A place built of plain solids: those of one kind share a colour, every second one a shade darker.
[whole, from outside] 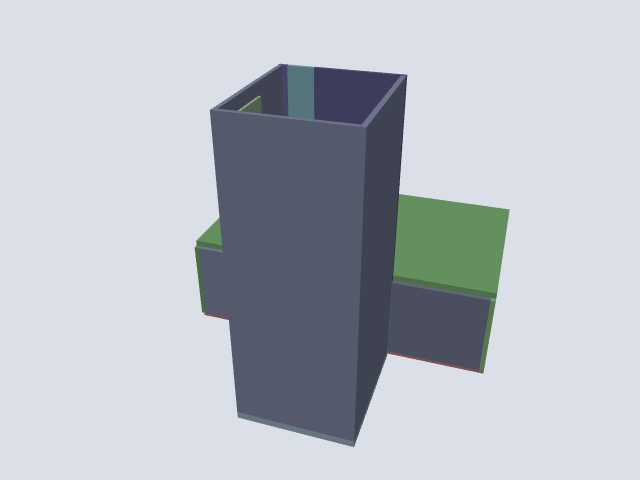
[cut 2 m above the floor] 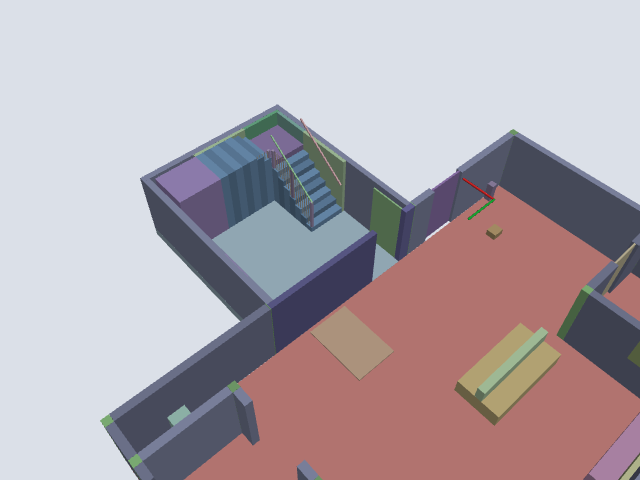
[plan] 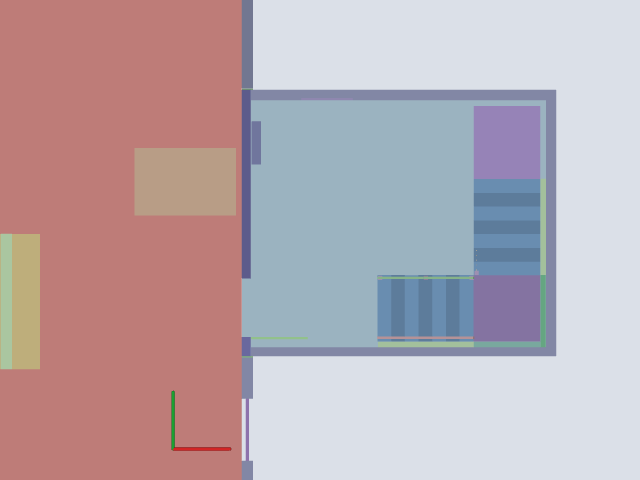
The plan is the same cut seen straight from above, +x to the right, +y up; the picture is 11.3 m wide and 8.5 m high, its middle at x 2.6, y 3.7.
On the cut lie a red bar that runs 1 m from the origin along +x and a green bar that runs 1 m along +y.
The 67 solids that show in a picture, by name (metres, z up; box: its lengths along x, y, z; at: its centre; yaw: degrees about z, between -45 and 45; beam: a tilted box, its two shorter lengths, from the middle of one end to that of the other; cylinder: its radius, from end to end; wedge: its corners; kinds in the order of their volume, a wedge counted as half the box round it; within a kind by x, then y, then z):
{
 "wall_1": {"box": [0.2, 9.6, 3.6], "at": [-6.29, 5.52, 1.8]},
 "wall_2": {"box": [2.9, 0.2, 3.6], "at": [-4.74, -2.58, 1.8]},
 "wall_3": {"box": [2.9, 0.2, 3.6], "at": [-4.74, 0.62, 1.8]},
 "wall_4": {"box": [0.2, 1.05, 3.6], "at": [-3.19, -1.96, 1.8]},
 "wall_5": {"box": [0.2, 1.05, 3.6], "at": [-3.19, -0.01, 1.8]},
 "wall_6": {"box": [0.4, 0.2, 3.6], "at": [-2.05, 8.12, 1.8]},
 "wall_7": {"box": [4.3, 0.2, 3.6], "at": [-0.94, -2.58, 1.8]},
 "wall_8": {"box": [0.4, 0.2, 3.6], "at": [-0.05, 8.12, 1.8]},
 "wall_9": {"box": [0.4, 0.2, 3.6], "at": [-0.05, 10.42, 1.8]},
 "wall_10": {"box": [0.2, 2.1, 3.6], "at": [0.25, 9.27, 1.8]},
 "wall_11": {"box": [0.86, 0.2, 3.6], "at": [0.78, 10.42, 1.8]},
 "wall_12": {"box": [0.2, 2.27, 3.6], "at": [1.31, -1.35, 1.8]},
 "wall_13": {"box": [0.2, 0.73, 3.6], "at": [1.31, 1.25, 1.8]},
 "wall_14": {"box": [0.2, 3.94, 3.6], "at": [1.31, 8.35, 1.8]},
 "wall_15": {"box": [5.23, 0.16, 12.11], "at": [3.99, 1.72, 6.05]},
 "wall_16": {"box": [5.23, 0.19, 12.11], "at": [3.99, 6.27, 6.05]},
 "wall_17": {"box": [0.18, 4.72, 12.11], "at": [6.69, 4.0, 6.05]},
 "lobby_floor_slab_1": {"box": [7.6, 13.2, 0.3], "at": [-2.58, 3.92, -0.15]},
 "lobby_ceiling_slab_1": {"box": [7.6, 13.2, 0.25], "at": [-2.58, 3.92, 3.72]},
 "floor_slab_1": {"box": [5.57, 4.72, 0.3], "at": [4.0, 4.0, -0.15]},
 "wall_cheek_1": {"box": [0.16, 0.34, 12.11], "at": [1.29, 1.81, 6.05]},
 "wall_cheek_2": {"box": [0.16, 3.34, 12.11], "at": [1.29, 4.69, 6.05]},
 "landing_slab_1": {"box": [1.19, 1.18, 1.54], "at": [5.91, 2.49, 0.77]},
 "landing_slab_2": {"box": [1.18, 1.3, 3.07], "at": [5.91, 5.43, 1.54]},
 "tread_slab_1": {"box": [0.25, 1.18, 0.19], "at": [3.74, 2.49, 0.1]},
 "tread_slab_2": {"box": [0.25, 1.18, 0.38], "at": [3.98, 2.49, 0.19]},
 "tread_slab_3": {"box": [0.25, 1.18, 0.58], "at": [4.23, 2.49, 0.29]},
 "tread_slab_4": {"box": [0.25, 1.18, 0.77], "at": [4.47, 2.49, 0.39]},
 "tread_slab_5": {"box": [0.25, 1.18, 0.96], "at": [4.71, 2.49, 0.48]},
 "tread_slab_6": {"box": [0.25, 1.18, 1.15], "at": [4.95, 2.49, 0.58]},
 "tread_slab_7": {"box": [0.25, 1.18, 1.35], "at": [5.2, 2.49, 0.67]},
 "tread_slab_8": {"box": [1.18, 0.25, 1.73], "at": [5.91, 3.2, 0.87]},
 "tread_slab_9": {"box": [1.18, 0.25, 1.92], "at": [5.91, 3.44, 0.96]},
 "tread_slab_10": {"box": [1.18, 0.25, 2.11], "at": [5.91, 3.68, 1.06]},
 "tread_slab_11": {"box": [1.18, 0.25, 2.31], "at": [5.91, 3.93, 1.15]},
 "tread_slab_12": {"box": [1.18, 0.25, 2.5], "at": [5.91, 4.17, 1.25]},
 "tread_slab_13": {"box": [1.18, 0.25, 2.69], "at": [5.91, 4.41, 1.35]},
 "tread_slab_14": {"box": [1.18, 0.25, 2.88], "at": [5.91, 4.66, 1.44]},
 "wall_wall_1": {"box": [1.7, 0.1, 11.63], "at": [4.47, 1.85, 5.81]},
 "wall_wall_2": {"box": [0.1, 1.7, 11.63], "at": [6.55, 3.93, 5.81]},
 "wall_head_1": {"box": [0.16, 1.03, 10.02], "at": [1.29, 2.5, 7.09]},
 "wall_land_far_wall_1": {"box": [0.1, 1.28, 11.63], "at": [6.55, 2.44, 5.81]},
 "wall_land_wall_1": {"box": [1.18, 0.1, 11.63], "at": [5.91, 1.85, 5.81]},
 "lobby_island_seat_1": {"box": [1.2, 2.4, 0.45], "at": [-2.96, 2.61, 0.22]},
 "wallpost_1": {"box": [0.2, 0.2, 3.6], "at": [-3.19, 0.62, 1.8]},
 "wallpost_2": {"box": [0.2, 0.2, 3.6], "at": [0.25, 8.12, 1.8]},
 "wallpost_3": {"box": [0.2, 0.2, 3.6], "at": [0.25, 10.42, 1.8]},
 "wallpost_4": {"box": [0.2, 0.2, 3.6], "at": [1.31, -2.58, 1.8]},
 "wallpost_5": {"box": [0.2, 0.2, 3.6], "at": [1.31, 10.42, 1.8]},
 "lobby_seats_seat_1": {"box": [0.6, 2.4, 0.45], "at": [-5.88, 2.19, 0.22]},
 "lobby_runner_top_1": {"box": [1.8, 1.2, 0.09], "at": [0.21, 4.73, -0.01]},
 "lobby_island_spine_1": {"box": [0.2, 2.4, 0.4], "at": [-2.96, 2.61, 0.65]},
 "lobby_planter_plant_1": {"box": [0.43, 0.43, 0.9], "at": [0.68, 9.22, 0.95]},
 "lobby_seats_back_1": {"box": [0.12, 2.4, 0.5], "at": [-6.12, 2.19, 0.7]},
 "lobby_lift_leaf_1": {"box": [0.06, 1.1, 2.1], "at": [1.31, 0.34, 1.05]},
 "lobby_office_door_leaf_1": {"box": [0.05, 0.9, 2.1], "at": [-3.19, -0.98, 1.05]},
 "door_front_leaf_open_1": {"box": [1.01, 0.045, 2.07], "at": [1.88, 1.96, 1.04]},
 "furn_radiator_column_body_1": {"box": [0.17, 0.77, 0.7], "at": [1.47, 5.42, 0.35]},
 "door_leaf_1": {"box": [0.92, 0.045, 2.06], "at": [2.73, 6.19, 1.03]},
 "lobby_board_panel_1": {"box": [1.2, 0.04, 0.8], "at": [-5.28, 0.74, 1.4]},
 "lobby_extinguisher_body_1": {"box": [0.2, 0.2, 0.6], "at": [1.09, -1.81, 0.3]},
 "lobby_left_box_1": {"box": [0.3, 0.35, 0.2], "at": [0.09, -0.78, 0.1]},
 "posts_1": {"box": [0.08, 0.08, 1.01], "at": [3.66, 3.03, 0.7]},
 "posts_2": {"box": [0.08, 0.08, 1.08], "at": [4.47, 3.03, 1.31]},
 "posts_3": {"box": [0.08, 0.08, 1.14], "at": [5.28, 3.03, 1.92]},
 "handrail_rail_1": {"beam": [0.045, 0.045], "from": [3.62, 1.97, 1.17], "to": [5.32, 1.97, 2.52]},
 "rail_top_1": {"beam": [0.042, 0.042], "from": [3.62, 3.03, 1.17], "to": [5.32, 3.03, 2.52]}
}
